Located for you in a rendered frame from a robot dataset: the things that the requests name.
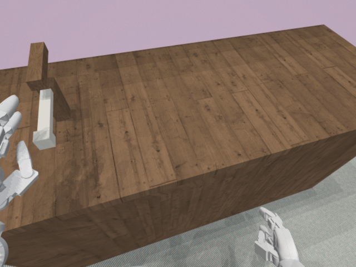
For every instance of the robot right hand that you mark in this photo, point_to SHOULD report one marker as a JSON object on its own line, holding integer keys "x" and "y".
{"x": 280, "y": 244}

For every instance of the tap lever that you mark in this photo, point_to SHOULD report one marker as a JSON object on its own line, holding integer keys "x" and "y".
{"x": 44, "y": 138}

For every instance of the counter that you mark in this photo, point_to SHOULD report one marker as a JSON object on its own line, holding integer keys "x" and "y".
{"x": 157, "y": 142}

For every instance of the robot left hand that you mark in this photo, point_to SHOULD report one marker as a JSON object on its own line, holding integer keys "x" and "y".
{"x": 19, "y": 180}

